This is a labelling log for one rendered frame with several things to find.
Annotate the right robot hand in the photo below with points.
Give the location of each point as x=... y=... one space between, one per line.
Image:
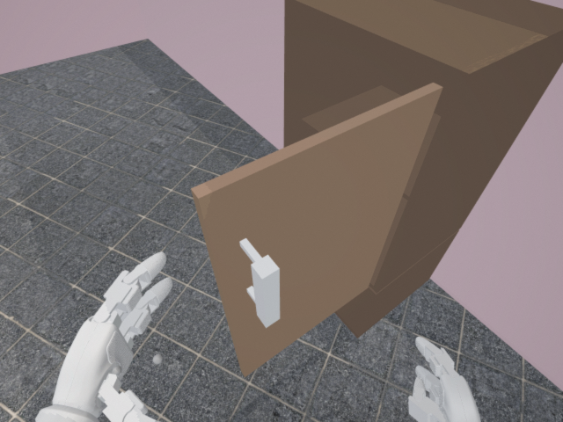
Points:
x=451 y=399

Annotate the handle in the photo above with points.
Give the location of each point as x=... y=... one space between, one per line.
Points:
x=265 y=291

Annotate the cupboard door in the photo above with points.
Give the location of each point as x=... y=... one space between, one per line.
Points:
x=321 y=209

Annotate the left robot hand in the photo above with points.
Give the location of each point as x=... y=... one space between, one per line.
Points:
x=105 y=340

